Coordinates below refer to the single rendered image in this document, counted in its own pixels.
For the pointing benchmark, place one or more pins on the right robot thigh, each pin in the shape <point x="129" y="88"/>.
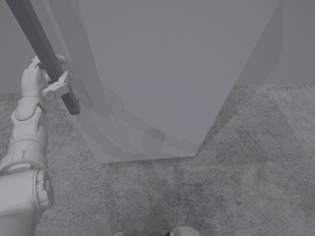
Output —
<point x="184" y="231"/>

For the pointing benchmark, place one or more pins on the robot right shin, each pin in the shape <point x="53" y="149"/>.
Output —
<point x="179" y="224"/>

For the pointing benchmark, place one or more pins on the robot left forearm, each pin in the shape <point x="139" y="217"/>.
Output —
<point x="28" y="145"/>

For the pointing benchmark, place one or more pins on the handle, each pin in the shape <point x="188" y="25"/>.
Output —
<point x="33" y="30"/>

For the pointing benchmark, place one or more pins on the fridge door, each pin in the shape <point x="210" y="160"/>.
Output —
<point x="151" y="75"/>

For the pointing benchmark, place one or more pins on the robot left hand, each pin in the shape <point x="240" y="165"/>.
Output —
<point x="35" y="84"/>

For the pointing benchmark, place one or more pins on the left robot upper arm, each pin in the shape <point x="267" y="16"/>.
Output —
<point x="24" y="197"/>

